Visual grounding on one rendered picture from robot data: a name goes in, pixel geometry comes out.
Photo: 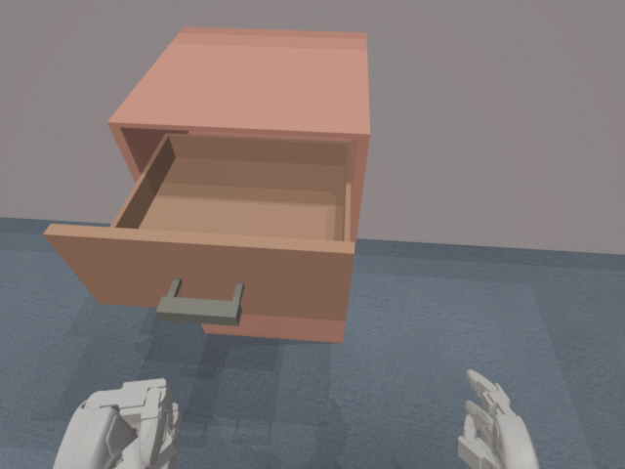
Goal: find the left robot hand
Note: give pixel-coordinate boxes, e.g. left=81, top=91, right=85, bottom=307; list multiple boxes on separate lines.
left=53, top=378, right=183, bottom=469

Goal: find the drawer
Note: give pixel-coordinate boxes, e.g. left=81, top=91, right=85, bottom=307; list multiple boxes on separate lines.
left=43, top=133, right=354, bottom=321

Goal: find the cabinet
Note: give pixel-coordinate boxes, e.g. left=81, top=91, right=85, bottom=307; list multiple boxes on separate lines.
left=107, top=26, right=370, bottom=343

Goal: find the right robot hand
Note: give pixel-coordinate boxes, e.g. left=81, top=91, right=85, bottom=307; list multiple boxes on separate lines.
left=458, top=369, right=540, bottom=469

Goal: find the handle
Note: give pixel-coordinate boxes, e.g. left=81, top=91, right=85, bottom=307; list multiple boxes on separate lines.
left=156, top=278, right=244, bottom=326

